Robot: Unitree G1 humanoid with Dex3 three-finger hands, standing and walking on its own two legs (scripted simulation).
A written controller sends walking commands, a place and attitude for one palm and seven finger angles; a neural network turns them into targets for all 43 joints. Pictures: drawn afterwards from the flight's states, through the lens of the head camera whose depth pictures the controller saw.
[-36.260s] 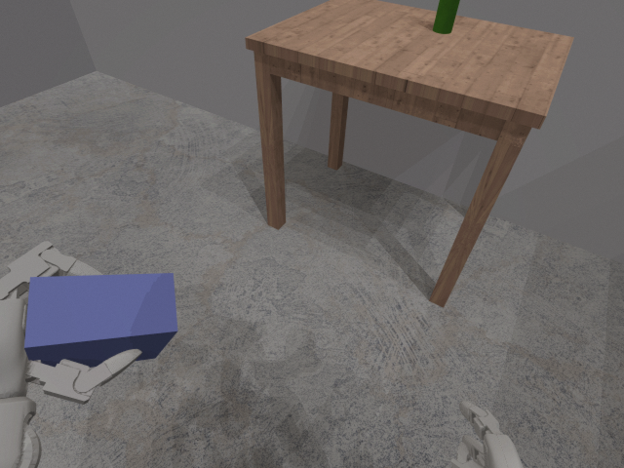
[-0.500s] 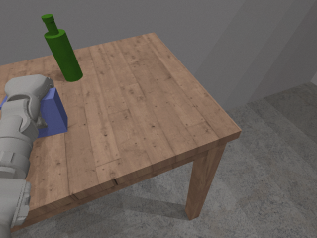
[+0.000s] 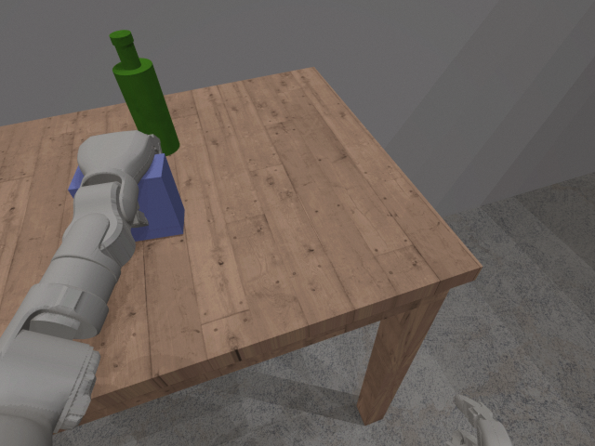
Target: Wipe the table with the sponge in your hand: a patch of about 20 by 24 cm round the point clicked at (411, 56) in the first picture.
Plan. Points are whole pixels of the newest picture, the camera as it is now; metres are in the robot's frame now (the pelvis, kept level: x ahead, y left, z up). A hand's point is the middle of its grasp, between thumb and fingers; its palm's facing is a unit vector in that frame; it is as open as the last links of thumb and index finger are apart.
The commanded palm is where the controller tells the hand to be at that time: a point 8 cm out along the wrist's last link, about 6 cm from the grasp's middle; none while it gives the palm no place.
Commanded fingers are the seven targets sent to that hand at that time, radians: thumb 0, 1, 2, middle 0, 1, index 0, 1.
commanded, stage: slide across to the middle lane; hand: left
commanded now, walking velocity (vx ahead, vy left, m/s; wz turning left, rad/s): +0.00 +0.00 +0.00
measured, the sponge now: (137, 209) +0.40 +0.28 +0.10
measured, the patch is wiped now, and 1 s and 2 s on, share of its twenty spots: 0.35 0.40 0.45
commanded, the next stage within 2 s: wipe back along the middle lane in 0.18 s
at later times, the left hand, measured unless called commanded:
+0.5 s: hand (156, 191) +0.40 +0.24 +0.14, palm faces +0.04 -0.02 -1.00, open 9.8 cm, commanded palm +0.37 +0.23 +0.18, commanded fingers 0.00 0.10 1.30 -1.20 -1.60 -1.20 -1.60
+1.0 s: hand (162, 211) +0.37 +0.22 +0.14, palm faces +0.06 +0.00 -1.00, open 9.8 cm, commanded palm +0.32 +0.20 +0.16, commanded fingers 0.00 0.10 1.30 -1.20 -1.60 -1.20 -1.60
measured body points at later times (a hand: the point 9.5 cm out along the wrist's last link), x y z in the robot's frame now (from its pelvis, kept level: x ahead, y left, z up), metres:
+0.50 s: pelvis +0.02 -0.01 +0.00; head +0.02 -0.05 +0.45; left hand +0.40 +0.23 +0.20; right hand +0.21 -0.24 -0.11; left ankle +0.04 +0.10 -0.73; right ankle -0.02 -0.11 -0.73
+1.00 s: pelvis +0.01 -0.02 +0.00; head -0.01 -0.07 +0.45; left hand +0.36 +0.21 +0.19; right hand +0.22 -0.25 -0.10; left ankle +0.04 +0.10 -0.73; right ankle -0.02 -0.11 -0.73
